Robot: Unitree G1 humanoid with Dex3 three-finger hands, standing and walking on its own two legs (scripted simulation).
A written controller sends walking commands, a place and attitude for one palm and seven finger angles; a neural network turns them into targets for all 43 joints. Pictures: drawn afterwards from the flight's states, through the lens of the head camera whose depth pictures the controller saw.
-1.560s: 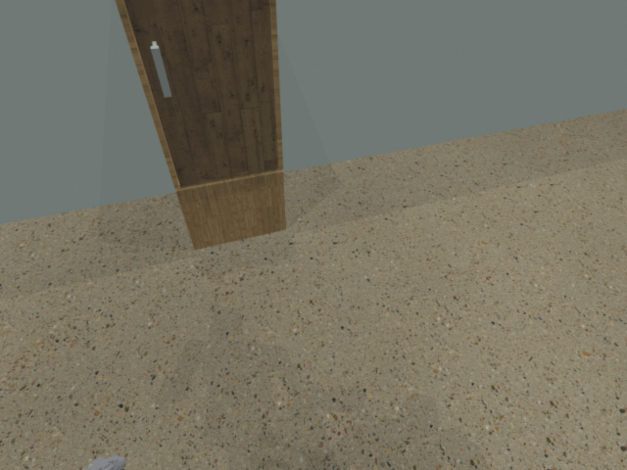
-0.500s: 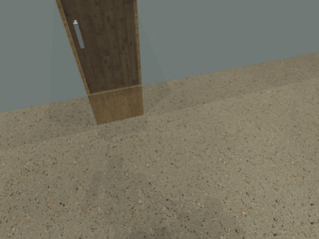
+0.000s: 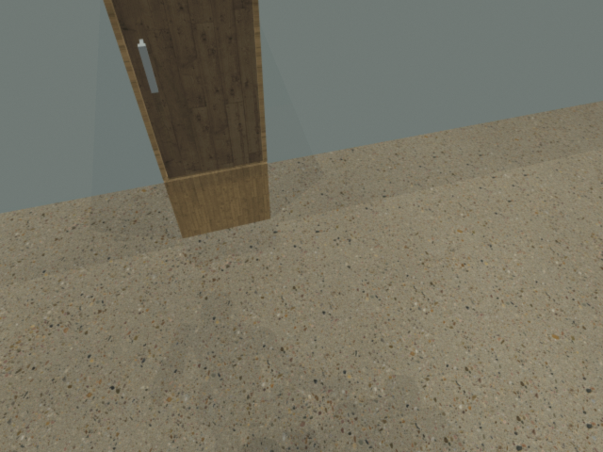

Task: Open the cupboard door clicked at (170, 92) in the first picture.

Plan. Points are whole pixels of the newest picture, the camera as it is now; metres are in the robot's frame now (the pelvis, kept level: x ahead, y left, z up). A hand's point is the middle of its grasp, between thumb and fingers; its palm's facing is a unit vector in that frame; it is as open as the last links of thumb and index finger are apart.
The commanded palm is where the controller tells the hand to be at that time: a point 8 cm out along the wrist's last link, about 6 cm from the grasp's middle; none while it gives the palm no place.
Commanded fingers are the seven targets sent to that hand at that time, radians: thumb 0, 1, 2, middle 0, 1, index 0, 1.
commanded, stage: walk to a spot facing it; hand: left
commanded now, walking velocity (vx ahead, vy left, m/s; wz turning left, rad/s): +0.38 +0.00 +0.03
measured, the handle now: (148, 66) +1.06 +0.50 +0.01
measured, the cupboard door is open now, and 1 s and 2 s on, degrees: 0 0 0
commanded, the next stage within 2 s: turn to face it in 0.64 s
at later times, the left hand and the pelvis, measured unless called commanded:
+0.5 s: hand out of the picture +0.13 +0.21 -0.19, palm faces -0.04 -0.99 -0.12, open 7.4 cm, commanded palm none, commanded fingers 0.00 0.90 0.90 -0.20 -0.30 -0.20 -0.30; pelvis +0.12 +0.04 -0.01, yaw -2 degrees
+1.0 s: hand (221, 315) +0.40 +0.18 -0.18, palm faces +0.02 -0.98 -0.19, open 7.2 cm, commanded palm none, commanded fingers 0.00 0.90 0.90 -0.20 -0.30 -0.20 -0.30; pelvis +0.33 +0.00 -0.02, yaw +1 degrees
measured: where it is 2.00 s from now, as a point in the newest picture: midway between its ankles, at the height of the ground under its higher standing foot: (305, 417)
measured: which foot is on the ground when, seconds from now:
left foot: down 0.00-0.72, up 0.74-1.00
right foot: down 0.00-0.28, up 0.30-0.68, down 0.70-1.00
